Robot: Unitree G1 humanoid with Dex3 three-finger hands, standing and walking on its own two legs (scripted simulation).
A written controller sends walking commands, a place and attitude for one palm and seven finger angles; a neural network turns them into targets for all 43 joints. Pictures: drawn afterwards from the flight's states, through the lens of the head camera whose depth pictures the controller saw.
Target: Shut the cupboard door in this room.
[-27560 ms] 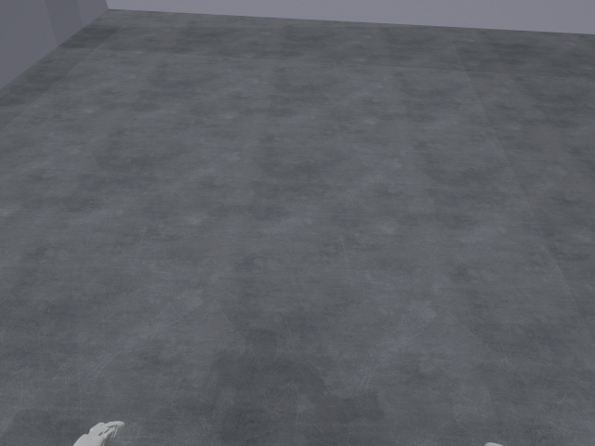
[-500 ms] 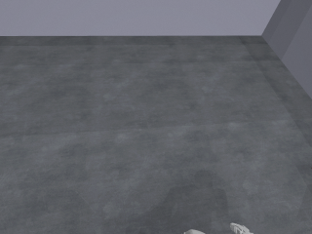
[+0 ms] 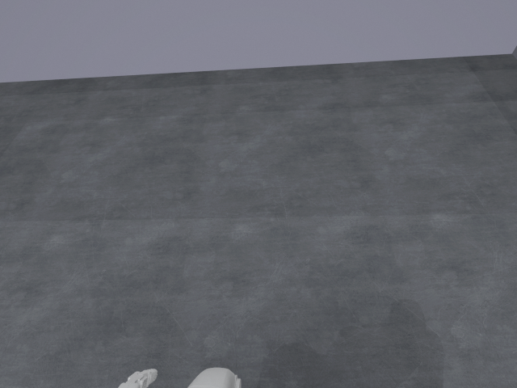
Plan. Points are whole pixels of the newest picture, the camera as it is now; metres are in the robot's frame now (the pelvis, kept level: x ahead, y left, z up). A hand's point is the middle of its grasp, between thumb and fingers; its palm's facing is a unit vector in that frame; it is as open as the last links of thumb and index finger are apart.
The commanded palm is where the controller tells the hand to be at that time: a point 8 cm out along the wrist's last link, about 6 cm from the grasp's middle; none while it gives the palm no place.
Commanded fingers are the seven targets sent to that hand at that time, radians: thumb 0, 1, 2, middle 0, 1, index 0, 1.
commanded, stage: turn or walk to find it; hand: left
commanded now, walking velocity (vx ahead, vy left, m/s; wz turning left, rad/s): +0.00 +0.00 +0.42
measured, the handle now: out of the picture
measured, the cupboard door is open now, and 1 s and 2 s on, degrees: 90 90 90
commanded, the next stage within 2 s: none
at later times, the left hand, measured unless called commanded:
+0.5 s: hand out of the picture -0.03 +0.27 -0.18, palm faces +0.26 -0.94 -0.23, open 7.4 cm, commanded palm none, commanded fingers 0.00 0.90 0.90 -0.20 -0.30 -0.20 -0.30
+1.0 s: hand out of the picture -0.01 +0.19 -0.14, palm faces +0.40 -0.87 -0.28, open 7.4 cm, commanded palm none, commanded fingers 0.00 0.90 0.90 -0.20 -0.30 -0.20 -0.30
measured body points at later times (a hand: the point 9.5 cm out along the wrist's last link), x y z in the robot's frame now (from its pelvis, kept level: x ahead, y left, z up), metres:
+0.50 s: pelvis -0.02 +0.05 +0.00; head +0.01 +0.08 +0.45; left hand -0.04 +0.32 -0.16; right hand +0.14 -0.17 -0.13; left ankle -0.04 +0.14 -0.74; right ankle -0.01 -0.11 -0.66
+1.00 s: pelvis -0.02 -0.02 +0.00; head +0.02 -0.05 +0.45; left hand -0.03 +0.24 -0.12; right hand +0.10 -0.24 -0.17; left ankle -0.11 +0.12 -0.64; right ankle +0.02 -0.09 -0.74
